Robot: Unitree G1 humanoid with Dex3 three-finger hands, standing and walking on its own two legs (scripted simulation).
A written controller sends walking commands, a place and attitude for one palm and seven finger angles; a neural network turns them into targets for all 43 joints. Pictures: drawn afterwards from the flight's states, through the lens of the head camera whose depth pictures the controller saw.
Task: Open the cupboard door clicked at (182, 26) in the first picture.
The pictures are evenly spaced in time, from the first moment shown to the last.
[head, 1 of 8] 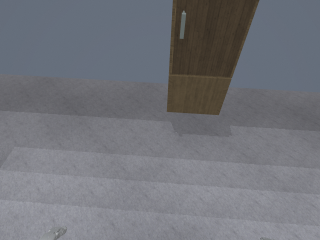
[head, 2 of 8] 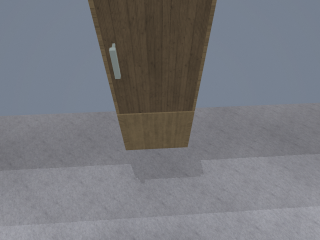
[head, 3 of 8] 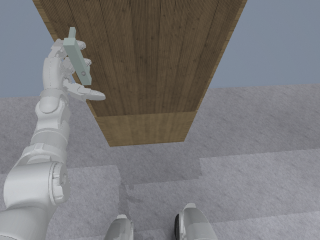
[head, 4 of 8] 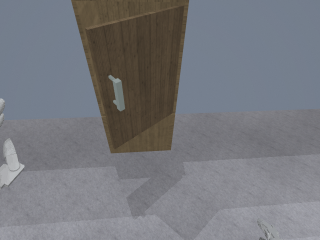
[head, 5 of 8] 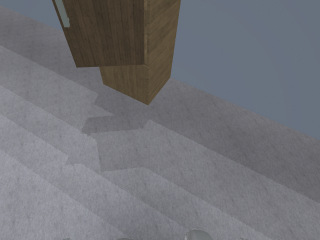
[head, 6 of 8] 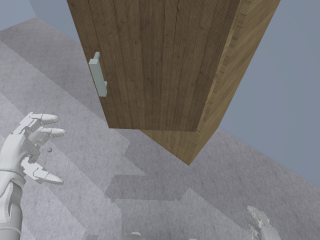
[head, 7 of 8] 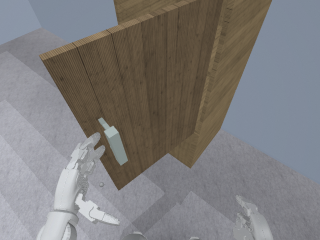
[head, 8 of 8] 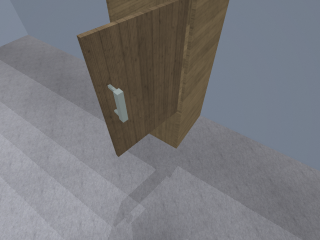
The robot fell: no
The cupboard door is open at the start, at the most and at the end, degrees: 0 79 78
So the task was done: yes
